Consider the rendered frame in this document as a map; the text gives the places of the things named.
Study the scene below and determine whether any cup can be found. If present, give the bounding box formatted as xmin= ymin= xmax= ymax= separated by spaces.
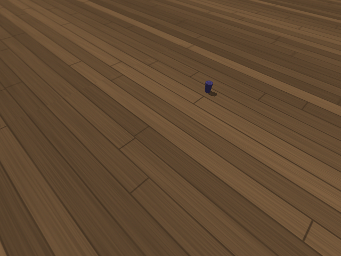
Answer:
xmin=205 ymin=81 xmax=213 ymax=93

